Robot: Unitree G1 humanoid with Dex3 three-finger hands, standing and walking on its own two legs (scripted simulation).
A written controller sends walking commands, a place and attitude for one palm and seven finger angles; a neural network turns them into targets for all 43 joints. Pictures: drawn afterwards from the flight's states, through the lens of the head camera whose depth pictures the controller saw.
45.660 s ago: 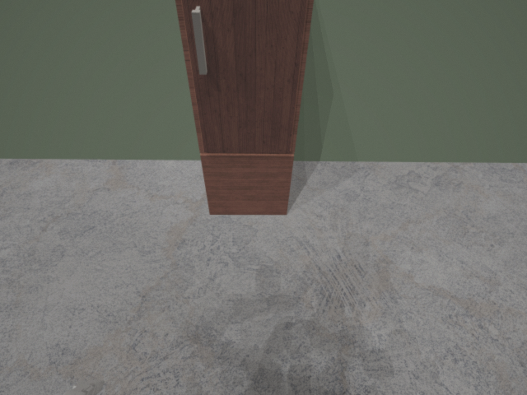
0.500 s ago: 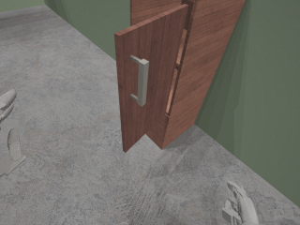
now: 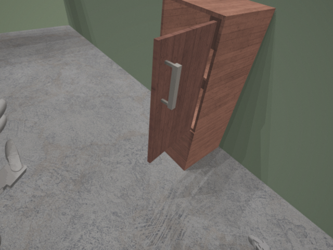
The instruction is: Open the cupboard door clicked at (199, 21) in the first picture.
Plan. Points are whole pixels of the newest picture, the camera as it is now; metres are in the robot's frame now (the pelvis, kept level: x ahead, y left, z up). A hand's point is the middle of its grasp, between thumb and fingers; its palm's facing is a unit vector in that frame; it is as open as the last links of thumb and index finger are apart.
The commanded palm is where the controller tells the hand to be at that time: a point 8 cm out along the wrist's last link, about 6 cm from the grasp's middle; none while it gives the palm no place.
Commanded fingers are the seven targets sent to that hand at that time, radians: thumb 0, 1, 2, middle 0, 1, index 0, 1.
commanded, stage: stop stepping back and stand still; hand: left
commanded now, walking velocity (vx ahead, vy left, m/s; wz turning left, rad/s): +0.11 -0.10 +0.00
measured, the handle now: (169, 85) +0.62 +0.04 +0.10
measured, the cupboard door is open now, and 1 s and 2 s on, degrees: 99 99 99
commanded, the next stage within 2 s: let the arm hang, fingers relaxed in 0.86 s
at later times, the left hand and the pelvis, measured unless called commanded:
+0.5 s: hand (21, 184) +0.17 +0.26 +0.17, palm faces +0.45 -0.81 -0.38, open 7.4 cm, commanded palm +0.11 +0.30 +0.19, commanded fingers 0.00 0.90 0.90 -0.20 -0.30 -0.20 -0.30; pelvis -0.03 +0.00 +0.01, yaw -1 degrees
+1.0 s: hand (18, 188) +0.18 +0.28 +0.14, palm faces +0.33 -0.80 -0.50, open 7.4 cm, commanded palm none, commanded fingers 0.00 0.90 0.90 -0.20 -0.30 -0.20 -0.30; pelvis -0.04 +0.03 +0.01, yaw -1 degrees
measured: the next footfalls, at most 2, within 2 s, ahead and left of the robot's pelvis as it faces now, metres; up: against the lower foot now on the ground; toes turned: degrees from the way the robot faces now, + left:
right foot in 0.28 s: -0.02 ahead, -0.09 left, +0.00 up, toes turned -6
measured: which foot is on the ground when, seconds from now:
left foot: down 0.00-1.00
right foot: down 0.00-0.00, up 0.02-0.26, down 0.28-1.00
